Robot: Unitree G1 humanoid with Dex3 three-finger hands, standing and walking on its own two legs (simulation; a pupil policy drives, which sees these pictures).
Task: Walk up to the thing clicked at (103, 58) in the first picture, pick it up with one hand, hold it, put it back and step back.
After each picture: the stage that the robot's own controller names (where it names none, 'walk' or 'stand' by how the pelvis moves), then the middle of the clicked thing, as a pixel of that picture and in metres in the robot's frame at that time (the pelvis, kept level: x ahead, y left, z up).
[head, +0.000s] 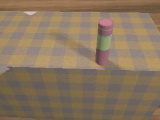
stand; (103, 43) +0.66 -0.09 -0.01
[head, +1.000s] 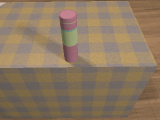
rise first; (69, 38) +0.60 +0.10 +0.03
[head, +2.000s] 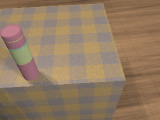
rise first; (22, 55) +0.49 +0.26 +0.03
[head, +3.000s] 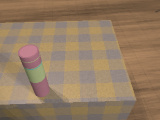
stand; (36, 73) +0.45 +0.21 +0.00
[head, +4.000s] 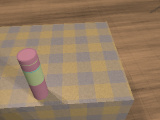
stand; (34, 76) +0.44 +0.22 -0.01
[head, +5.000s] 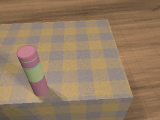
stand; (34, 73) +0.46 +0.22 -0.01
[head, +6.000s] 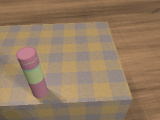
stand; (34, 75) +0.45 +0.22 -0.01
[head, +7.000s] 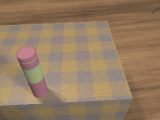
rise first; (34, 74) +0.45 +0.22 -0.01
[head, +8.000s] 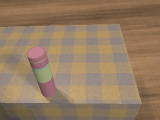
rise first; (43, 74) +0.46 +0.21 -0.01
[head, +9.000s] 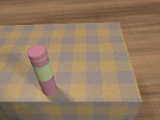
go down; (44, 72) +0.46 +0.21 -0.01
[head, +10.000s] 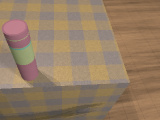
go down; (23, 54) +0.48 +0.19 +0.03
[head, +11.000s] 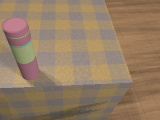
go down; (24, 53) +0.48 +0.20 +0.05
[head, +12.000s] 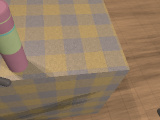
close in; (8, 42) +0.48 +0.21 +0.08
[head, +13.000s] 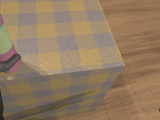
close; out of the picture +0.48 +0.22 +0.09
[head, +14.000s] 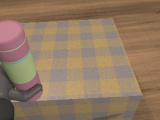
lift; (21, 69) +0.32 +0.18 +0.20
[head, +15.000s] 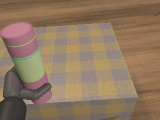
hold; (31, 69) +0.33 +0.16 +0.18
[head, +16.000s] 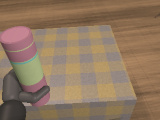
hold; (30, 72) +0.33 +0.17 +0.17
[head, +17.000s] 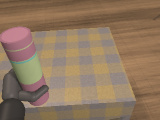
crouch; (29, 71) +0.33 +0.17 +0.17
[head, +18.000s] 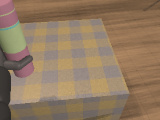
crouch; (13, 42) +0.43 +0.21 +0.19
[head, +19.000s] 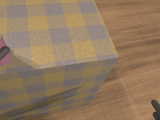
lower; out of the picture +0.50 +0.22 +0.10
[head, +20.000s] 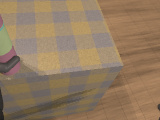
lower; out of the picture +0.47 +0.21 +0.09
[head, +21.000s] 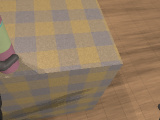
lower; out of the picture +0.48 +0.21 +0.09
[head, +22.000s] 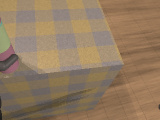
lower; out of the picture +0.47 +0.21 +0.09
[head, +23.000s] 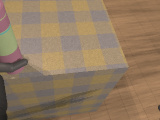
open; (3, 42) +0.47 +0.20 +0.09
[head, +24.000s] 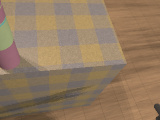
sink last; out of the picture +0.47 +0.21 +0.09
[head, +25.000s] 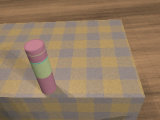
sink last; (42, 69) +0.46 +0.21 +0.04
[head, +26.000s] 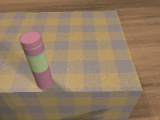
stand; (38, 63) +0.46 +0.20 +0.05
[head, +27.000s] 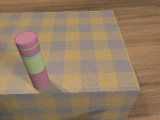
stand; (34, 64) +0.45 +0.20 +0.06
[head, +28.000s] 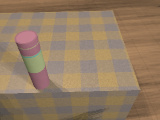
stand; (35, 63) +0.45 +0.20 +0.06
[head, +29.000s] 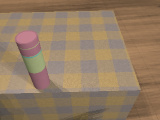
stand; (35, 63) +0.45 +0.20 +0.06
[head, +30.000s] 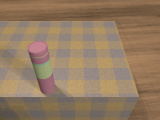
stand; (43, 70) +0.46 +0.19 +0.01
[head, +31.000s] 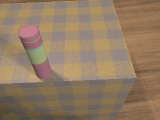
walk; (37, 55) +0.49 +0.20 +0.01
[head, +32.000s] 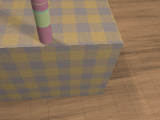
walk; (42, 20) +0.69 +0.21 +0.01
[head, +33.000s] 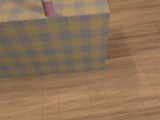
walk; out of the picture +1.02 +0.28 +0.01
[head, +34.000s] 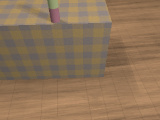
stand; (53, 4) +1.06 +0.23 +0.00
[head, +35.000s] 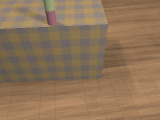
stand; (49, 7) +1.07 +0.24 -0.01
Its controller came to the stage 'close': yes
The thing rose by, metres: 0.21
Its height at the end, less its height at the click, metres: +0.00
